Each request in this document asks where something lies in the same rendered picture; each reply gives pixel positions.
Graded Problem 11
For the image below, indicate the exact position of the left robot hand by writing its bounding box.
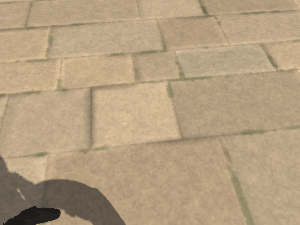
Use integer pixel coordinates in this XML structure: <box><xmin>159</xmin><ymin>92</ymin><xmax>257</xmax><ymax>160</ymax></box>
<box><xmin>3</xmin><ymin>206</ymin><xmax>61</xmax><ymax>225</ymax></box>

